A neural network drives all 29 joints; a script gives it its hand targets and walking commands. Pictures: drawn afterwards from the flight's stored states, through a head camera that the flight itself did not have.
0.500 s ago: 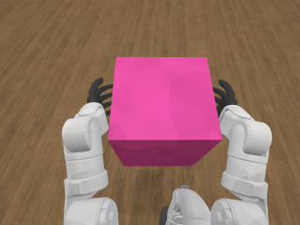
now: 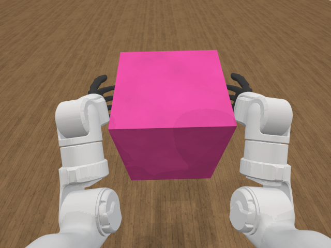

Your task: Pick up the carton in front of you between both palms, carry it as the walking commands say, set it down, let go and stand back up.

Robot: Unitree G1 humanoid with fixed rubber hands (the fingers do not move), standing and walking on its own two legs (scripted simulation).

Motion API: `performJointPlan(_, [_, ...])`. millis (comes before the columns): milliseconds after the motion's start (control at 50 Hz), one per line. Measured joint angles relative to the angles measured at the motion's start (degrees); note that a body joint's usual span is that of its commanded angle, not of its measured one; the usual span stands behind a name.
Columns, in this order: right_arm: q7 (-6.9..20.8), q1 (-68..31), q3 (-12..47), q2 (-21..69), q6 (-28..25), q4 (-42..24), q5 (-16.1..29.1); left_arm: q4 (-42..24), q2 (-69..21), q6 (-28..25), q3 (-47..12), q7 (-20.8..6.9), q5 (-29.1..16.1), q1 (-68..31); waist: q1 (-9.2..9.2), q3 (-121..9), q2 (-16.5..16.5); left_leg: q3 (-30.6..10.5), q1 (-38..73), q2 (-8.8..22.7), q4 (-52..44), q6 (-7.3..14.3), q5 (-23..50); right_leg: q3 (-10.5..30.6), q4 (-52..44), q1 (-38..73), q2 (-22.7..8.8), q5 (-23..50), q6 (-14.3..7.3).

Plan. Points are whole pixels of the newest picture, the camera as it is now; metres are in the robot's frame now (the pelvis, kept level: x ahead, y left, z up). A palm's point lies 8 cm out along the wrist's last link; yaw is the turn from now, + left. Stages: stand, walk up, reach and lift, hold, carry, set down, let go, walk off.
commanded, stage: carry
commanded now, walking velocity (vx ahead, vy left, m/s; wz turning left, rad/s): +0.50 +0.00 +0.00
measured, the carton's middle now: (169, 121) +0.38 -0.02 +0.14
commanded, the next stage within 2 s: none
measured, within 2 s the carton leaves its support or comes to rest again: neither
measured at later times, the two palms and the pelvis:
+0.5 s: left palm (124, 91) +0.57 +0.11 +0.10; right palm (215, 88) +0.57 -0.19 +0.10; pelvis +0.28 -0.04 +0.03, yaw +2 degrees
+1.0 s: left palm (120, 48) +0.83 +0.15 +0.13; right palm (195, 46) +0.81 -0.15 +0.14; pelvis +0.59 +0.01 +0.03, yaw -1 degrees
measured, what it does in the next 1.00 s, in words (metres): walks ahead: right foot, then left foot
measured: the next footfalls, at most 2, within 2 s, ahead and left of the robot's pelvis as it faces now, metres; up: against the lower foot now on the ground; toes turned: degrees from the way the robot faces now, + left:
right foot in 0.38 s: +0.34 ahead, -0.14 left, +0.00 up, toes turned -9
left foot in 0.76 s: +0.61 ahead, +0.09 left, +0.00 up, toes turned +11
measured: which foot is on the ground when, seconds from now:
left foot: down 0.00-0.40, up 0.42-0.74, down 0.76-1.00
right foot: up 0.00-0.36, down 0.38-0.78, up 0.80-1.00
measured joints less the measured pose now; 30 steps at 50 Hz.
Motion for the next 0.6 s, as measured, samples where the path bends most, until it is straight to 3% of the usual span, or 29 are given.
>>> performJointPlan(40, [-0.4,0.1,-0.4,0.5,0.4,1.4,0.2,0.4,-0.8,0.8,1.7,0.0,0.6,0.3,-0.92,1.2,0.4,-0.2,2.0,0.1,-1.1,0.0,-2.1,0.7,11.1,-7.0,1.2,1.9,-1.1])
performJointPlan(100, [-0.5,1.6,-1.5,1.5,-0.3,0.9,0.2,-0.3,-2.9,0.5,3.5,-0.4,2.3,0.9,-1.15,3.0,0.3,-0.3,5.8,0.0,-5.8,-0.6,-1.8,-0.1,12.1,-14.8,0.5,6.8,-1.3])
performJointPlan(180, [0.7,4.3,-2.3,3.1,-3.2,-0.1,-1.1,-1.7,-4.9,-2.0,3.9,-1.0,3.9,3.5,-0.47,4.5,0.4,-0.8,11.1,0.3,-12.0,-1.1,-1.8,-1.2,0.0,-19.5,-1.2,10.0,0.3])
performJointPlan(300, [2.8,14.1,-0.9,6.7,-7.4,-5.6,-3.3,-6.5,-7.1,-6.2,0.9,-2.6,3.7,13.6,2.6,4.7,0.4,-0.9,19.6,1.4,-17.3,-3.6,-5.3,-4.3,-23.3,-15.8,-1.3,18.2,1.5])
performJointPlan(340, [3.4,18.8,0.5,8.1,-8.4,-9.4,-3.6,-9.4,-7.7,-7.6,-0.7,-3.1,3.0,18.1,3.35,4.6,0.6,-1.1,21.7,1.9,-15.7,-4.7,-8.6,-6.4,-30.1,-12.2,-0.7,21.7,1.4])
performJointPlan(380, [3.8,23.7,2.1,8.7,-9.1,-14.0,-3.5,-12.4,-8.7,-8.9,-2.4,-3.5,2.4,22.1,3.59,4.4,0.9,-2.0,21.2,2.6,-8.2,-5.6,-14.0,-8.0,-33.5,-8.3,-0.3,24.9,-0.2])
performJointPlan(400, [4.1,25.9,3.1,7.8,-9.5,-15.8,-3.0,-13.5,-9.6,-10.2,-3.5,-3.6,2.4,24.2,3.89,4.7,2.2,-2.9,18.6,3.9,-1.0,-5.6,-14.4,-8.8,-31.0,-8.4,0.3,23.7,-1.2])
performJointPlan(440, [4.3,30.0,5.2,6.4,-9.6,-18.5,-1.9,-15.3,-9.0,-10.8,-7.4,-3.6,2.5,27.8,4.1,5.5,2.3,-5.7,11.7,3.2,15.0,-5.4,-16.5,-9.3,-28.4,-7.2,0.0,18.9,-2.3])
performJointPlan(480, [4.3,33.2,7.8,5.6,-9.2,-20.9,-1.7,-17.8,-7.8,-10.2,-10.1,-3.6,2.1,31.1,3.92,6.2,1.7,-6.0,5.5,2.4,23.7,-5.0,-16.5,-9.2,-29.8,-4.5,-0.6,16.9,-2.0])
performJointPlan(520, [4.3,35.9,10.1,5.1,-9.0,-23.5,-1.5,-21.3,-7.0,-9.8,-11.8,-3.6,1.7,34.3,3.82,6.3,1.3,-5.2,1.4,2.6,22.5,-5.2,-14.5,-8.9,-32.7,-1.4,-0.9,16.5,-1.2])
performJointPlan(600, [4.2,40.8,13.5,4.6,-8.9,-29.2,-1.2,-28.1,-6.3,-9.2,-14.1,-3.6,1.0,39.8,3.86,4.8,0.8,-3.7,-2.3,3.4,9.8,-6.0,-9.0,-8.1,-37.3,5.1,-1.5,14.7,-0.4])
